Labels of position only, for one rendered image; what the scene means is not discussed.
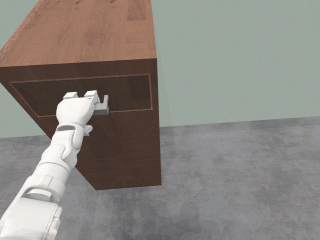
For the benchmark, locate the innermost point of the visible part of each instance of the handle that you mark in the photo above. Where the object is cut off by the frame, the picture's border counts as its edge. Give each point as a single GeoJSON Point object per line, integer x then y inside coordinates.
{"type": "Point", "coordinates": [101, 108]}

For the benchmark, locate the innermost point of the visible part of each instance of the cabinet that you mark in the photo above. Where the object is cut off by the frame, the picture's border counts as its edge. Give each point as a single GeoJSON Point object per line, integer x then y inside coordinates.
{"type": "Point", "coordinates": [62, 39]}

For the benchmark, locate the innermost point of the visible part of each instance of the left robot hand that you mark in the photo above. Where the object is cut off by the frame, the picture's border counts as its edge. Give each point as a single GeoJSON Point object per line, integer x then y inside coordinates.
{"type": "Point", "coordinates": [78, 110]}

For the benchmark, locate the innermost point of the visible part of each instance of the left robot forearm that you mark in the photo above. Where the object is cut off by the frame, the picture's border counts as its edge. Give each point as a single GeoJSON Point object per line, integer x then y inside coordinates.
{"type": "Point", "coordinates": [47, 183]}

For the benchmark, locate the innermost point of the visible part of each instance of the drawer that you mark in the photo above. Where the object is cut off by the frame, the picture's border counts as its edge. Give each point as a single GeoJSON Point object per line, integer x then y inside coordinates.
{"type": "Point", "coordinates": [125, 92]}

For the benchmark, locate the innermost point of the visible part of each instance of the robot left upper arm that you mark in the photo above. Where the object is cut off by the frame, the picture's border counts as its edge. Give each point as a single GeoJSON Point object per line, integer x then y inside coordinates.
{"type": "Point", "coordinates": [32, 219]}

